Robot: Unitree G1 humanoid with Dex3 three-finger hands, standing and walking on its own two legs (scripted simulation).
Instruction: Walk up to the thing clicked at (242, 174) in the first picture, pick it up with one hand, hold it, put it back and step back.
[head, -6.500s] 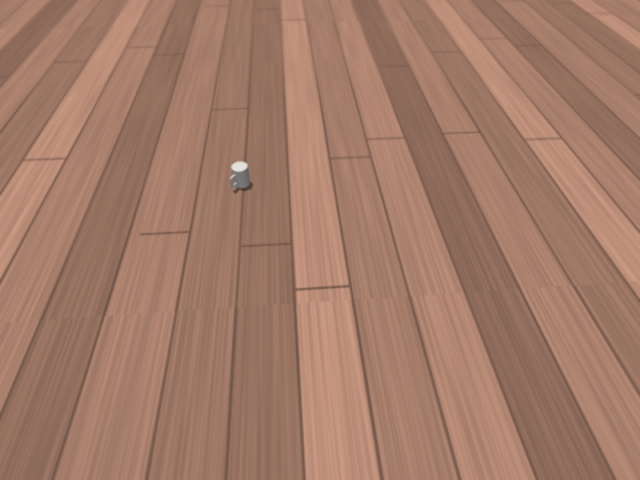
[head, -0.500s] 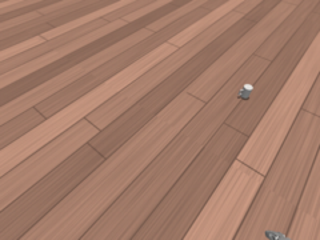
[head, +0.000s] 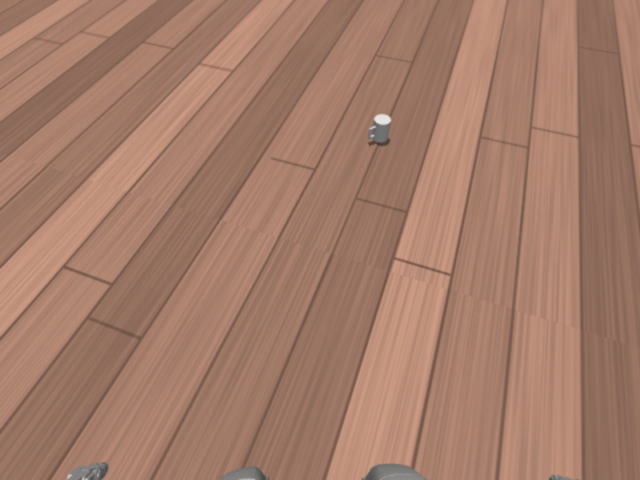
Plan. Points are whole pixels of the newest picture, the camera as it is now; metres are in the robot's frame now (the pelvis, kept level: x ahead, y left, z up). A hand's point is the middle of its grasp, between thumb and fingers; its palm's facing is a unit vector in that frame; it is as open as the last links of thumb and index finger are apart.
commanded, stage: walk up
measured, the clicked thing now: (378, 129) +1.54 -0.32 -0.70
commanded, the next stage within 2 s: stand in 1.24 s
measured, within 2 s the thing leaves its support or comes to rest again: neither
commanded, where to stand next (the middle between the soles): +0.08 +0.00 m, yaw -13 degrees
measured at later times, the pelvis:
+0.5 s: pelvis +0.00 +0.01 +0.01, yaw -10 degrees
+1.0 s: pelvis +0.01 +0.00 +0.02, yaw -14 degrees
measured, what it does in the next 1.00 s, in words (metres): steps on the spot: left foot, then right foot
